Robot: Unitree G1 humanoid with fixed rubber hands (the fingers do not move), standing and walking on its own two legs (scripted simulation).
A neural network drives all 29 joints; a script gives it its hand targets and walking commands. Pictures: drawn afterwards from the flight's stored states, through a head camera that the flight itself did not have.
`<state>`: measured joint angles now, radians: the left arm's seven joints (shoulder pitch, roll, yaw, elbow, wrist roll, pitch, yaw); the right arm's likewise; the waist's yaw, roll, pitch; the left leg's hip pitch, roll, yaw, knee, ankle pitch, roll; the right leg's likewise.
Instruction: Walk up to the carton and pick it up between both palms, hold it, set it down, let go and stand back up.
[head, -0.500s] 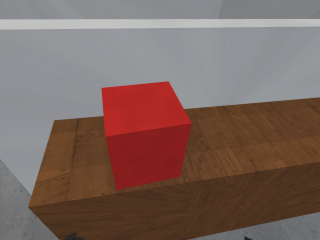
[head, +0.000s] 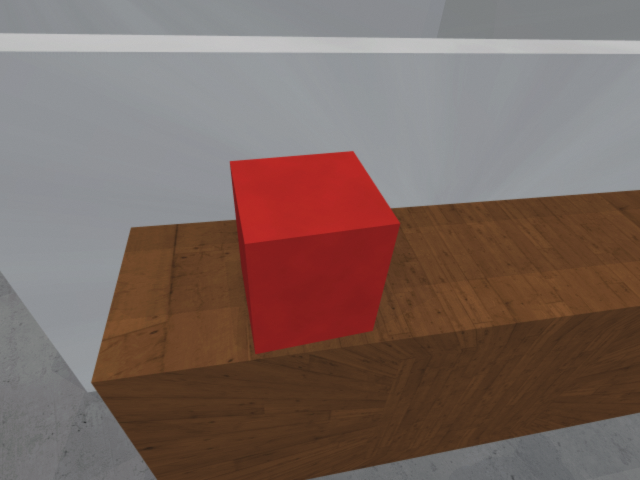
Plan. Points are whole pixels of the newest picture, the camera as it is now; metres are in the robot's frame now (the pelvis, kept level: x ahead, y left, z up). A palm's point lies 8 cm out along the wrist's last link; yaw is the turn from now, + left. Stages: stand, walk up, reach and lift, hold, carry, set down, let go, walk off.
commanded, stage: stand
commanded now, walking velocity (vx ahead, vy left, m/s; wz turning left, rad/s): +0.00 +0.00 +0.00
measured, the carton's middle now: (305, 250) +0.50 +0.02 +0.02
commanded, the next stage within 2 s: none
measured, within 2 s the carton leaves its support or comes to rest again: neither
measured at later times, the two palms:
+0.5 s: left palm out of the picture -0.11 +0.25 -0.14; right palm out of the picture -0.05 -0.25 -0.14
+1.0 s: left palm out of the picture +0.02 +0.22 -0.13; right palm out of the picture -0.13 -0.24 -0.15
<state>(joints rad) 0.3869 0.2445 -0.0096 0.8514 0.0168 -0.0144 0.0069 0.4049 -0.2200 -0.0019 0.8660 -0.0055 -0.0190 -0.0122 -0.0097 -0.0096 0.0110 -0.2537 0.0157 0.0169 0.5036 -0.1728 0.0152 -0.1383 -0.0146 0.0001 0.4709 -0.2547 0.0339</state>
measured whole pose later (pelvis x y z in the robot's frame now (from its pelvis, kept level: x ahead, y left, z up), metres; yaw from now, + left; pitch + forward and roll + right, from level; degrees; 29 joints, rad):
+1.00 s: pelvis -0.03 -0.02 -0.01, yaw -2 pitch -2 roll +1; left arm 0.33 0.19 0.03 0.89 0.06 -0.03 0.03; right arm 0.54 -0.17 -0.04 0.98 -0.03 0.00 -0.02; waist -0.04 0.01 0.05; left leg -0.18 -0.01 0.09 0.61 -0.39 0.03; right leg -0.32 -0.02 -0.02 0.60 -0.22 0.00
